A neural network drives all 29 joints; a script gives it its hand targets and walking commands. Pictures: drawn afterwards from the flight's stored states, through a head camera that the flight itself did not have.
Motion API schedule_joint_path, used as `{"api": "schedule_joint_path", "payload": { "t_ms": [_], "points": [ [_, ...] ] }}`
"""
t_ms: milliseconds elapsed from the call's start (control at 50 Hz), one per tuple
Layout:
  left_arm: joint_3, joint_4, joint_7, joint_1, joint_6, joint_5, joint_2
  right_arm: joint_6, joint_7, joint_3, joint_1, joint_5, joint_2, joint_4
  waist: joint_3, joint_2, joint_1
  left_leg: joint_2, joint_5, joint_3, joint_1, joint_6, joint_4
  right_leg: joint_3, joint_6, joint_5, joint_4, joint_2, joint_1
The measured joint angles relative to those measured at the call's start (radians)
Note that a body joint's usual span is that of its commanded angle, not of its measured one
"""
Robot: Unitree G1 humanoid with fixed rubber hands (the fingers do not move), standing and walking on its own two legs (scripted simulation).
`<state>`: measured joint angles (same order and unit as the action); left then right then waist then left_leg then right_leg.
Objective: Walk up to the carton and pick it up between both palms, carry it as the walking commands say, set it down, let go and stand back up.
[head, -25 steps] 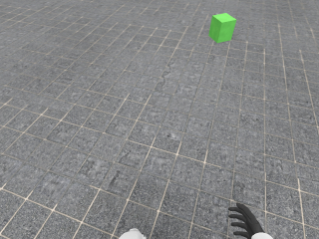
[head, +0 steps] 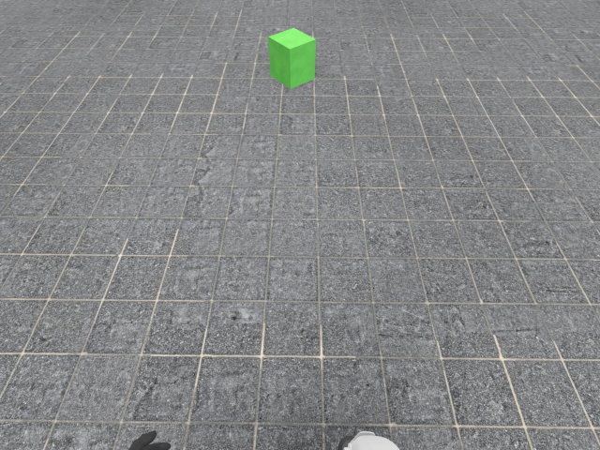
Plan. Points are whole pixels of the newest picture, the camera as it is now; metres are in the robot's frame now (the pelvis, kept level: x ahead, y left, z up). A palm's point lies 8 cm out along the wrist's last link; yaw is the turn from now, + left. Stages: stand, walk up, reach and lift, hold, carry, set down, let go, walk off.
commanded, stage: walk up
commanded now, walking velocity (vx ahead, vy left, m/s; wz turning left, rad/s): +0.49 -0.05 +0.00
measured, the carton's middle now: (292, 58) +2.33 -0.17 -0.63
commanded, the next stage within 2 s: none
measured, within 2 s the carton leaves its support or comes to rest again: neither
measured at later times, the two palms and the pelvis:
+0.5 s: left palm out of the picture +0.18 +0.24 -0.15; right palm (419, 296) +0.36 -0.23 -0.10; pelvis +0.23 +0.01 +0.00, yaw -2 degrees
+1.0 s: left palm (198, 239) +0.54 +0.17 -0.11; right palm (435, 272) +0.44 -0.30 -0.15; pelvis +0.46 -0.06 +0.01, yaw +0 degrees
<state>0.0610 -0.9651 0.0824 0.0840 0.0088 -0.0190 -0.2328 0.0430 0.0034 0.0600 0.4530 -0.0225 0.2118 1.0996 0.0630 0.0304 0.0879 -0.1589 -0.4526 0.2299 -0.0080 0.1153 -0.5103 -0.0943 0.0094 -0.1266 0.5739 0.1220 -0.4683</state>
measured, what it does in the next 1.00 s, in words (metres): walks ahead: left foot, then right foot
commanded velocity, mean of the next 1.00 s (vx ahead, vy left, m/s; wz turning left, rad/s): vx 0.50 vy -0.01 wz -0.05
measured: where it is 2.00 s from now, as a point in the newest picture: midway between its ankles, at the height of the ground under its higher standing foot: (291, 251)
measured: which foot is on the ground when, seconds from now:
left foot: down 0.00-0.02, up 0.04-0.38, down 0.40-0.84, up 0.86-1.00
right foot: down 0.00-0.42, up 0.44-0.80, down 0.82-1.00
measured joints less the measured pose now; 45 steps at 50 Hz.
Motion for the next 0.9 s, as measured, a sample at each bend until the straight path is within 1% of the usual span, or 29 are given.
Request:
{"api": "schedule_joint_path", "payload": {
  "t_ms": [20,40,60,80,100,120,140,200,240,300,360,400,420,440,460,500,520,560,600,640,720,760,800,820,840,860,900],
  "points": [
    [0.000,-0.004,-0.006,-0.017,0.014,-0.006,0.016,-0.002,0.004,0.001,-0.003,0.004,0.002,0.001,0.011,-0.033,0.003,-0.036,-0.034,-0.025,-0.031,-0.021,-0.086,-0.021,-0.009,0.020,0.030,-0.019,-0.003],
    [-0.002,-0.001,-0.016,-0.030,0.030,-0.014,0.030,-0.005,0.005,0.000,-0.011,0.006,0.001,-0.002,0.022,-0.054,0.006,-0.045,-0.065,-0.078,-0.095,-0.047,-0.232,-0.039,-0.016,-0.012,0.074,-0.024,-0.010],
    [-0.009,0.004,-0.027,-0.037,0.045,-0.018,0.045,-0.010,0.006,-0.004,-0.022,0.005,-0.002,-0.010,0.034,-0.065,0.003,-0.032,-0.070,-0.128,-0.164,-0.072,-0.391,-0.052,-0.021,-0.054,0.103,-0.021,-0.005],
    [-0.015,0.006,-0.038,-0.036,0.058,-0.020,0.060,-0.011,0.008,-0.008,-0.038,0.002,-0.003,-0.019,0.044,-0.075,-0.006,-0.014,-0.052,-0.161,-0.227,-0.091,-0.529,-0.061,-0.023,-0.087,0.113,-0.020,0.011],
    [-0.020,0.001,-0.046,-0.028,0.070,-0.020,0.076,-0.009,0.011,-0.010,-0.058,0.000,-0.002,-0.027,0.050,-0.086,-0.017,0.000,-0.022,-0.179,-0.282,-0.106,-0.631,-0.068,-0.025,-0.107,0.110,-0.023,0.032],
    [-0.024,-0.007,-0.053,-0.011,0.079,-0.019,0.090,-0.006,0.014,-0.011,-0.081,-0.001,0.000,-0.036,0.050,-0.097,-0.030,0.007,0.012,-0.185,-0.330,-0.115,-0.694,-0.074,-0.022,-0.115,0.095,-0.029,0.057],
    [-0.027,-0.019,-0.059,0.010,0.084,-0.016,0.101,-0.005,0.017,-0.011,-0.108,-0.001,0.002,-0.045,0.048,-0.109,-0.044,0.007,0.047,-0.184,-0.371,-0.116,-0.723,-0.079,-0.022,-0.119,0.076,-0.038,0.083],
    [-0.015,-0.054,-0.083,0.089,0.087,-0.005,0.111,-0.009,0.021,-0.007,-0.196,-0.003,0.008,-0.087,0.031,-0.127,-0.084,0.003,0.102,-0.170,-0.463,-0.109,-0.692,-0.079,-0.026,-0.131,0.019,-0.066,0.154],
    [-0.013,-0.080,-0.080,0.141,0.081,-0.001,0.098,-0.015,0.023,-0.006,-0.256,-0.003,0.010,-0.117,0.018,-0.130,-0.105,-0.002,0.115,-0.158,-0.501,-0.100,-0.618,-0.073,-0.025,-0.140,-0.015,-0.081,0.199],
    [-0.011,-0.110,-0.077,0.210,0.067,-0.001,0.077,-0.024,0.030,-0.008,-0.333,0.001,0.009,-0.152,-0.001,-0.125,-0.126,-0.009,0.127,-0.141,-0.519,-0.091,-0.446,-0.070,-0.015,-0.156,-0.063,-0.094,0.264],
    [-0.004,-0.130,-0.075,0.261,0.055,0.003,0.058,-0.019,0.036,-0.016,-0.380,0.008,0.005,-0.175,-0.019,-0.105,-0.148,-0.004,0.139,-0.122,-0.489,-0.083,-0.255,-0.070,0.001,-0.189,-0.084,-0.098,0.317],
    [-0.002,-0.141,-0.073,0.292,0.047,0.006,0.047,-0.003,0.034,-0.020,-0.391,0.009,0.000,-0.182,-0.034,-0.081,-0.161,0.012,0.176,-0.103,-0.436,-0.083,-0.141,-0.059,0.015,-0.239,-0.045,-0.090,0.329],
    [0.000,-0.145,-0.071,0.305,0.045,0.008,0.041,0.008,0.031,-0.019,-0.393,0.007,-0.005,-0.180,-0.040,-0.060,-0.164,0.021,0.250,-0.091,-0.420,-0.103,-0.129,-0.045,0.010,-0.279,0.007,-0.077,0.320],
    [0.003,-0.149,-0.069,0.311,0.041,0.009,0.036,0.018,0.025,-0.020,-0.393,0.001,-0.012,-0.177,-0.043,-0.036,-0.165,0.027,0.252,-0.075,-0.419,-0.120,-0.158,-0.016,0.003,-0.320,0.102,-0.068,0.288],
    [0.006,-0.147,-0.068,0.311,0.034,0.004,0.034,0.024,0.019,-0.024,-0.386,-0.004,-0.016,-0.176,-0.046,-0.017,-0.164,0.031,0.219,-0.060,-0.411,-0.131,-0.182,0.017,0.000,-0.341,0.227,-0.068,0.242],
    [0.010,-0.136,-0.063,0.297,0.026,-0.005,0.031,0.031,0.010,-0.031,-0.351,-0.010,-0.018,-0.168,-0.046,0.011,-0.150,0.041,0.161,-0.038,-0.373,-0.139,-0.185,0.047,-0.006,-0.314,0.450,-0.065,0.148],
    [0.010,-0.131,-0.059,0.281,0.027,-0.007,0.027,0.032,0.007,-0.030,-0.327,-0.012,-0.020,-0.158,-0.044,0.024,-0.139,0.050,0.149,-0.032,-0.348,-0.139,-0.170,0.051,-0.010,-0.282,0.521,-0.058,0.108],
    [0.007,-0.118,-0.052,0.242,0.033,-0.010,0.020,0.033,0.003,-0.028,-0.272,-0.010,-0.022,-0.129,-0.041,0.048,-0.118,0.071,0.148,-0.021,-0.290,-0.131,-0.121,0.051,-0.011,-0.219,0.582,-0.035,0.039],
    [0.006,-0.100,-0.046,0.201,0.033,-0.011,0.015,0.032,0.001,-0.025,-0.214,-0.007,-0.021,-0.099,-0.038,0.061,-0.096,0.085,0.146,-0.015,-0.234,-0.127,-0.070,0.048,-0.001,-0.171,0.568,-0.012,-0.017],
    [0.005,-0.079,-0.039,0.156,0.024,-0.010,0.011,0.030,0.000,-0.021,-0.155,-0.007,-0.019,-0.072,-0.032,0.064,-0.075,0.092,0.144,-0.016,-0.184,-0.118,-0.025,0.043,0.013,-0.138,0.512,0.008,-0.059],
    [0.000,-0.038,-0.023,0.074,0.010,-0.001,0.011,0.021,-0.001,-0.017,-0.064,-0.004,-0.015,-0.025,-0.014,0.055,-0.040,0.094,0.135,-0.014,-0.085,-0.089,0.060,0.035,0.026,-0.077,0.271,0.037,-0.079],
    [-0.004,-0.023,-0.017,0.047,0.012,0.002,0.015,0.016,0.003,-0.013,-0.032,-0.001,-0.012,-0.008,-0.009,0.041,-0.026,0.088,0.118,-0.007,-0.042,-0.071,0.085,0.022,0.026,-0.070,0.149,0.039,-0.059],
    [-0.006,-0.013,-0.016,0.029,0.019,0.000,0.020,0.011,0.008,-0.010,-0.005,0.003,-0.008,0.004,-0.012,0.022,-0.015,0.074,0.078,-0.002,-0.016,-0.050,0.071,-0.007,0.027,-0.065,0.056,0.029,-0.021],
    [-0.005,-0.010,-0.018,0.023,0.025,-0.002,0.021,0.010,0.010,-0.010,0.009,0.006,-0.007,0.008,-0.015,0.013,-0.009,0.063,0.046,-0.005,-0.013,-0.039,0.040,-0.020,0.021,-0.054,0.020,0.021,0.006],
    [-0.001,-0.011,-0.024,0.011,0.035,-0.005,0.028,0.008,0.013,-0.010,0.015,0.008,-0.004,0.012,-0.009,-0.011,-0.007,0.036,0.002,-0.018,-0.027,-0.045,-0.026,-0.036,0.001,0.001,0.025,0.006,0.015],
    [0.001,-0.011,-0.032,-0.003,0.048,-0.011,0.039,0.004,0.014,-0.010,0.012,0.011,-0.003,0.015,0.001,-0.037,-0.006,0.016,-0.035,-0.057,-0.072,-0.066,-0.144,-0.056,-0.018,-0.016,0.068,-0.005,0.011],
    [-0.005,-0.005,-0.050,-0.011,0.067,-0.015,0.056,-0.006,0.015,-0.014,-0.009,0.006,-0.006,0.007,0.019,-0.064,-0.013,0.024,-0.043,-0.138,-0.193,-0.103,-0.432,-0.084,-0.037,-0.095,0.120,-0.010,0.027]
  ]
}}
